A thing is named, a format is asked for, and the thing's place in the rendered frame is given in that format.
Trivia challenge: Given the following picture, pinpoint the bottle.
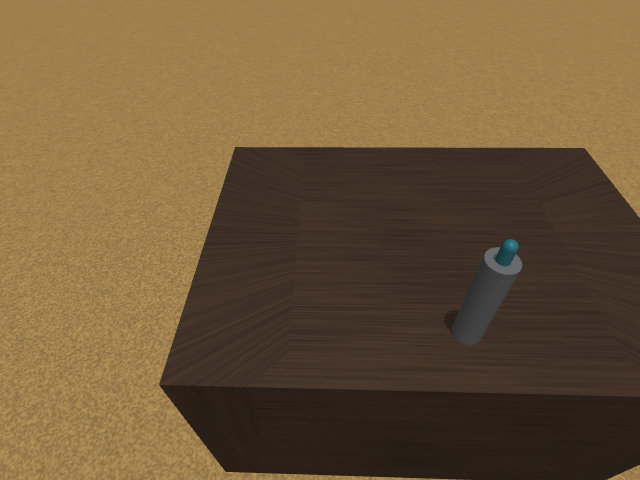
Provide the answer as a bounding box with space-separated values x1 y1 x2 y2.
452 239 522 345

